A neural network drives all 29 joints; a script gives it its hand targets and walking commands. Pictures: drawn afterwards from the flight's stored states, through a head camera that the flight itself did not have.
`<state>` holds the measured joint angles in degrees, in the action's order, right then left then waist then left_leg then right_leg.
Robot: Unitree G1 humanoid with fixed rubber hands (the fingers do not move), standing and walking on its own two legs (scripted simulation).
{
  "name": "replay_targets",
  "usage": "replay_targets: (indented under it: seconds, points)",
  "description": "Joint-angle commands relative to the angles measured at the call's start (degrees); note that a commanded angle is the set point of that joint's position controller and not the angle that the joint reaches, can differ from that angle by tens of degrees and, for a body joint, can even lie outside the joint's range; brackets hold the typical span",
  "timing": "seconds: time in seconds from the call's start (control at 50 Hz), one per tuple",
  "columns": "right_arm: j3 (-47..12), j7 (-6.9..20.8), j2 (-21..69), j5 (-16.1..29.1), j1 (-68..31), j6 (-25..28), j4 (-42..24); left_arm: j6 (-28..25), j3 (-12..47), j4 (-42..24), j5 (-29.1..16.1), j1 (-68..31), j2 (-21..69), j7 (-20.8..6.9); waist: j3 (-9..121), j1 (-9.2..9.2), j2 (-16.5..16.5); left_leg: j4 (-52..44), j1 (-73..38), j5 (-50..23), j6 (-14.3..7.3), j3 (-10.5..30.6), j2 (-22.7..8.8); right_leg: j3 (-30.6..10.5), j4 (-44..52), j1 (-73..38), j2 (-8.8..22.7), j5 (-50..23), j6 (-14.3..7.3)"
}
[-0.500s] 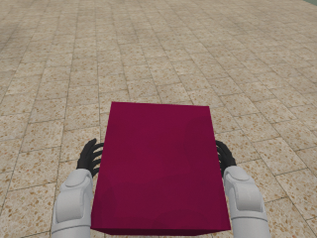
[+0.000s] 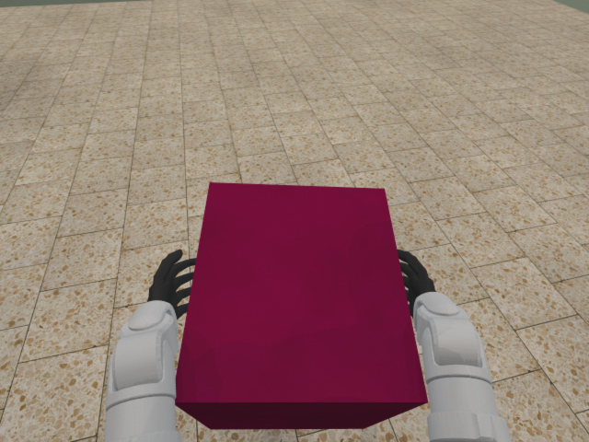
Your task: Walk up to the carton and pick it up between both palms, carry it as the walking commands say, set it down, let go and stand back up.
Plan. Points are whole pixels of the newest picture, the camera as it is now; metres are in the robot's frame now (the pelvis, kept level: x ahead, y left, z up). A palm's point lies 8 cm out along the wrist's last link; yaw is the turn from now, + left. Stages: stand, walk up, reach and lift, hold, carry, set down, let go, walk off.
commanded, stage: hold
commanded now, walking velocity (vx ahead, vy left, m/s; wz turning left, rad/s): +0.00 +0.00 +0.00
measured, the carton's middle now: (292, 315) +0.31 +0.00 -0.03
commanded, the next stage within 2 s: carry in 0.50 s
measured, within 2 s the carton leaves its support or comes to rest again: neither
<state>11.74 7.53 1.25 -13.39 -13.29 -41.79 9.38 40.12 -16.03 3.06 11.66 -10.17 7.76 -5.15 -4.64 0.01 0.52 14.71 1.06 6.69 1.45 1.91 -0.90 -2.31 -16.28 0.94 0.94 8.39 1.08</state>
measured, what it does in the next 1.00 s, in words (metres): lifts its right foot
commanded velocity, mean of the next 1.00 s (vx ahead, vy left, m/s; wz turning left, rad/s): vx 0.00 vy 0.11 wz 0.00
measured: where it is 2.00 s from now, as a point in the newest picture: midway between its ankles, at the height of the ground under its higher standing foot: outside the picture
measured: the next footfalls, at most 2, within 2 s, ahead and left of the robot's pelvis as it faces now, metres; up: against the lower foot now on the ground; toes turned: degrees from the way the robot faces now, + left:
right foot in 1.12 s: -0.01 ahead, -0.04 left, +0.00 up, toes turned -10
left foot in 1.48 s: -0.03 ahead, +0.29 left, +0.00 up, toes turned +3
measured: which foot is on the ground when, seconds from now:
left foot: down 0.00-1.00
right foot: down 0.00-0.86, up 0.88-1.00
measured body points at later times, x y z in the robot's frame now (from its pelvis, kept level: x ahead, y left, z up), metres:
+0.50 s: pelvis -0.01 +0.01 +0.00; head -0.02 +0.00 +0.45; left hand +0.27 +0.18 +0.04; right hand +0.27 -0.18 +0.03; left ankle +0.03 +0.14 -0.75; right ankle +0.02 -0.13 -0.75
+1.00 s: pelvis -0.03 +0.06 -0.02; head -0.05 +0.07 +0.43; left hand +0.23 +0.24 +0.06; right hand +0.24 -0.11 +0.05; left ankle +0.02 +0.14 -0.75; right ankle -0.04 -0.08 -0.71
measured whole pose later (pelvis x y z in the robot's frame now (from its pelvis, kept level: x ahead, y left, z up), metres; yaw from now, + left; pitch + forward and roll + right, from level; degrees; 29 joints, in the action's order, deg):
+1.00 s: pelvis -0.03 +0.06 -0.02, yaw -2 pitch +3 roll -1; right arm 6.1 -0.7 1.6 -3.9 -5.7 -60.5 -14.3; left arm 61.2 -13.5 -23.2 -0.4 -2.9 5.9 1.8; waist 6.2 1.2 -0.6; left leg 33.8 23.7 13.1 -3.7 -5.5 -0.1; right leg 2.3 -54.1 28.3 3.7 28.5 2.3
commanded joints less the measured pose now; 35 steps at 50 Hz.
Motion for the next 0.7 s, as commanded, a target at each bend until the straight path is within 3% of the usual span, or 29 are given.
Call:
replay_targets:
  seconds: [0.0,0.04,0.06,0.1,0.12,0.14,0.18,0.2,0.22,0.24,0.26,0.28,0.3,0.32,0.34,0.36,0.38,0.4,0.42,0.46,0.48,0.5,0.52,0.56,0.6,0.62,0.64,0.66,0.68]
  points:
    - [-30.0,7.31,46.5,13.15,-23.43,2.65,-12.09,0.3,35.05,-1.75,-9.52,-24.53,38.46,-10.91,13.66,-0.8,-2.43,-1.53,-2.13,-5.66,-1.18,-0.44,7.05,0.26,2.4,-1.78,-6.5,-10.62,-1.11]
    - [-32.9,7.23,48.16,13.61,-22.46,2.49,-11.87,-0.4,37.32,-4.65,-10.67,-24.04,37.57,-10.59,18.72,0.63,-4.57,-0.64,-7.44,-10.95,-1.62,0.08,7.0,-0.25,2.85,-1.65,-7.53,-12.37,-0.75]
    - [-34.54,6.94,46.98,14.74,-21.7,2.95,-16.33,-0.51,38.96,-8.34,-12.12,-23.65,39.07,-10.33,18.68,0.53,-0.96,-1.2,-5.93,-11.07,-1.36,0.07,7.56,0.1,1.98,-4.62,-7.23,-15.76,-0.85]
    - [-34.73,6.14,47.05,15.21,-19.72,3.12,-19.4,-0.37,39.77,-12.11,-11.62,-19.94,37.2,-10.1,21.63,0.25,-3.19,0.55,-8.58,-18.27,-0.92,0.45,7.41,-0.93,1.52,-3.5,-6.39,-21.88,-0.93]
    - [-34.75,5.88,48.09,15.18,-17.93,2.46,-16.38,-0.12,39.22,-9.59,-11.4,-18.74,36.27,-9.89,22.01,2.27,-2.38,-0.37,-7.53,-17.51,-1.04,0.44,7.97,-0.79,1.47,-5.11,-6.61,-23.11,-0.59]
    - [-32.83,5.18,44.94,13.15,-13.24,2.37,-17.6,-0.41,38.44,-11.43,-10.55,-19.36,33.89,-9.87,20.65,-0.3,-3.9,-0.89,-7.13,-17.08,-1.18,0.06,7.64,-1.17,2.22,-4.89,-6.54,-23.65,0.0]
    - [-32.87,4.77,45.07,14.54,-14.52,2.44,-16.55,0.21,37.31,-8.51,-8.75,-15.48,31.85,-9.42,16.6,1.88,-0.14,-0.7,-4.11,-15.13,-1.33,-0.14,8.21,-1.6,2.77,-5.8,-5.65,-20.28,-0.89]
    - [-34.83,4.85,44.44,14.86,-14.51,2.09,-16.55,-0.11,38.44,-8.33,-10.5,-15.15,33.31,-9.21,16.9,0.44,-4.25,-0.76,-8.32,-11.43,-1.93,-0.2,7.11,-1.27,3.29,-2.54,-6.09,-16.04,-0.24]
    - [-33.91,4.54,42.32,14.23,-15.44,3.19,-18.9,-0.76,38.59,-11.06,-10.37,-14.84,31.81,-8.94,16.28,0.88,-3.05,-1.18,-6.33,-13.14,-1.78,0.14,7.43,-0.86,2.71,-3.04,-6.56,-17.04,-1.15]
    - [-35.66,4.59,43.67,15.32,-13.86,3.06,-19.93,-1.02,41.03,-13.47,-12.23,-17.15,34.49,-9.02,17.68,-0.16,-1.11,0.21,-8.53,-14.99,-1.78,0.02,8.41,-1.06,2.74,-2.56,-6.99,-19.43,-0.79]
    - [-34.45,4.58,42.31,14.51,-14.01,3.08,-19.67,-0.98,39.66,-14.28,-11.52,-18.91,31.63,-8.8,19.33,-1.23,-2.68,-0.52,-9.34,-13.68,-1.73,0.43,7.5,-0.47,2.47,-1.61,-7.29,-17.52,-0.34]
    - [-33.32,4.47,42.43,14.12,-17.06,3.11,-18.87,-0.13,38.61,-9.64,-10.94,-16.2,32.52,-8.52,15.52,0.4,-2.34,-0.38,-5.5,-11.09,-1.38,0.39,8.09,-0.03,1.77,-2.93,-7.11,-14.6,-0.9]
    - [-33.01,4.17,41.44,14.61,-13.7,2.86,-18.81,-0.72,40.37,-15.1,-11.11,-18.72,31.97,-8.73,15.33,-0.62,1.55,-0.17,-4.47,-10.35,-1.21,0.03,8.46,-0.72,2.47,-2.62,-7.05,-13.35,-1.52]
    - [-32.78,4.27,40.98,14.25,-15.53,2.69,-18.23,-0.22,39.67,-10.88,-10.83,-19.11,33.27,-8.61,15.41,-2.0,1.75,-0.48,-4.89,-8.19,-1.19,-0.17,7.88,-0.12,2.4,-1.85,-7.41,-11.66,-1.25]
    - [-32.37,4.03,40.74,13.35,-14.68,2.64,-17.26,-0.67,38.63,-11.53,-10.59,-18.41,31.66,-8.28,13.31,-0.85,-0.65,0.25,-3.26,-7.24,-1.76,0.78,7.33,-0.6,2.47,-2.24,-6.67,-10.55,-1.59]
    - [-32.73,4.12,41.55,13.92,-13.95,2.88,-17.84,-0.52,38.93,-10.98,-10.02,-18.07,31.26,-8.32,15.35,-1.77,-0.09,0.01,-4.73,-7.76,-1.67,0.25,7.3,-0.9,1.96,-3.16,-7.1,-12.11,-1.42]
    - [-33.47,4.6,40.45,14.91,-17.35,2.99,-18.49,-0.6,38.77,-9.79,-9.79,-17.63,31.69,-8.38,16.49,0.91,0.21,-0.11,-3.83,-7.59,-1.36,0.48,7.41,0.33,2.2,-3.33,-7.79,-7.91,-1.36]
    - [-32.26,4.3,38.48,13.58,-18.65,3.11,-18.75,-0.67,35.98,-9.12,-9.34,-17.28,29.07,-7.84,12.19,0.38,-3.64,-0.55,-2.47,-4.48,-1.53,0.46,6.71,0.82,1.91,-1.85,-7.74,-6.1,-1.0]
    - [-30.87,4.74,38.36,12.43,-20.44,2.74,-17.12,-0.73,36.33,-7.69,-9.67,-19.55,32.34,-8.16,12.43,-0.18,-1.65,-0.9,-1.15,-1.57,-1.3,0.52,6.47,1.05,2.04,-0.36,-7.86,-2.16,-1.22]
    - [-32.41,5.06,39.43,14.79,-21.9,3.43,-18.04,-0.85,38.09,-8.1,-9.62,-20.49,32.75,-8.09,13.75,-0.26,1.34,-0.73,-1.06,-1.48,-1.27,0.42,6.87,0.45,1.46,-1.59,-7.3,-3.53,-2.07]
    - [-34.6,5.83,43.2,15.58,-23.26,2.3,-15.3,0.06,39.0,-8.09,-12.04,-23.38,34.45,-8.23,21.78,0.07,-2.34,7.7,-0.9,4.22,-2.22,-0.39,-4.89,1.75,-7.95,6.72,4.44,0.27,-1.27]
    - [-34.32,5.81,44.26,16.25,-21.24,1.64,-15.25,0.47,40.98,-11.42,-13.41,-24.47,35.65,-8.51,23.97,0.95,-1.45,9.39,1.99,1.07,-2.1,0.24,-4.18,-1.3,-9.05,6.79,5.87,0.88,-0.92]
    - [-34.48,5.62,43.89,16.08,-22.9,1.32,-16.77,1.11,41.84,-11.85,-14.67,-27.2,36.72,-9.0,21.12,0.3,1.48,8.29,8.11,4.93,-1.87,0.05,-5.11,1.35,-12.03,7.78,4.09,1.91,-0.12]
    - [-35.71,6.26,46.25,17.11,-23.08,-0.8,-14.9,3.69,43.18,-11.38,-14.87,-26.85,37.1,-8.62,19.34,1.07,4.07,7.37,13.08,12.45,-2.48,1.88,-6.03,-2.74,-11.54,11.25,6.42,4.76,-0.97]
    - [-37.39,5.17,45.75,17.46,-19.48,-3.43,-16.69,5.78,44.03,-12.11,-16.98,-22.97,36.89,-8.92,21.82,1.71,-3.18,14.76,14.88,1.89,-2.38,0.22,-3.9,-4.45,-12.6,11.72,8.37,-1.36,-1.47]
    - [-38.51,4.88,45.6,18.8,-22.75,-4.11,-20.91,6.62,44.2,-14.49,-17.48,-23.98,35.79,-9.09,23.61,1.73,-2.84,16.14,15.32,-0.43,-2.74,-1.0,-4.37,-3.54,-15.73,11.14,8.04,-4.92,-2.14]
    - [-38.43,5.1,46.15,19.36,-21.1,-5.74,-17.85,8.1,44.28,-12.98,-18.8,-23.15,35.98,-8.61,23.32,1.65,-5.07,20.17,15.38,0.2,-2.29,-2.58,-2.74,-8.71,-12.71,14.31,11.9,-7.88,-3.33]
    - [-41.46,4.7,47.06,21.29,-24.02,-6.65,-23.64,9.36,46.84,-15.19,-19.96,-23.36,38.52,-8.61,23.62,1.64,-9.65,21.73,18.09,0.62,-2.17,-2.28,-3.14,-8.97,-13.55,12.48,12.84,-10.29,-3.81]
    - [-41.11,4.64,45.51,21.27,-20.92,-8.08,-23.26,10.56,46.42,-16.08,-21.18,-22.18,37.62,-8.55,23.8,1.58,-8.95,20.4,18.04,3.26,-2.29,-2.47,-2.06,-9.85,-13.1,15.18,13.54,-7.78,-4.33]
